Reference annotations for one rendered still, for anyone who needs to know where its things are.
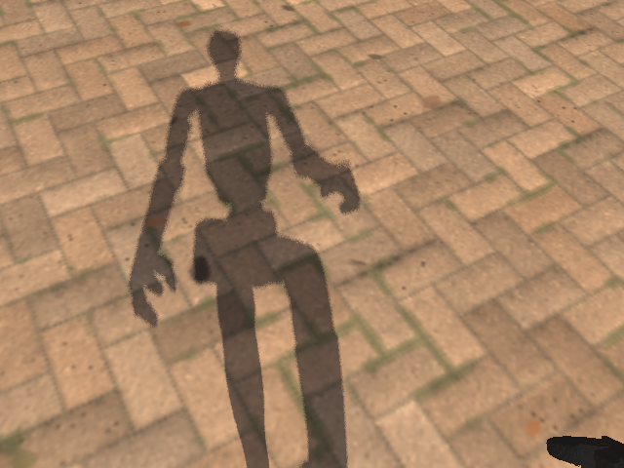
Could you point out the robot right hand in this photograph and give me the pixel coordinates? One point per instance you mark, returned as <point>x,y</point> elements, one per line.
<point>587,452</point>

